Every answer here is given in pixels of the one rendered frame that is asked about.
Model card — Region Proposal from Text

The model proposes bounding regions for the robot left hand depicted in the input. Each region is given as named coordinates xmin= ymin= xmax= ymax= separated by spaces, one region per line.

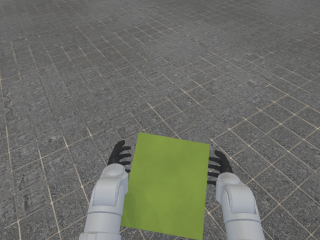
xmin=107 ymin=140 xmax=131 ymax=173

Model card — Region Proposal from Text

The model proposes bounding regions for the robot right hand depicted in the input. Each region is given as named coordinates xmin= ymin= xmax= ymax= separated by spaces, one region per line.
xmin=207 ymin=150 xmax=233 ymax=186

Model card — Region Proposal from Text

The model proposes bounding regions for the robot right forearm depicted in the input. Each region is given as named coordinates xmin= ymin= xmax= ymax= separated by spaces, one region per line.
xmin=215 ymin=172 xmax=265 ymax=240

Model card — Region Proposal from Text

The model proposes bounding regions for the robot left forearm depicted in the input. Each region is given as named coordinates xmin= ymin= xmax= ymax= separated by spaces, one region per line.
xmin=78 ymin=163 xmax=128 ymax=240

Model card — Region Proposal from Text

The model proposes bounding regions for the carton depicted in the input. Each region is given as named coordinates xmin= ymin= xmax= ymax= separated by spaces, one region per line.
xmin=120 ymin=132 xmax=210 ymax=240

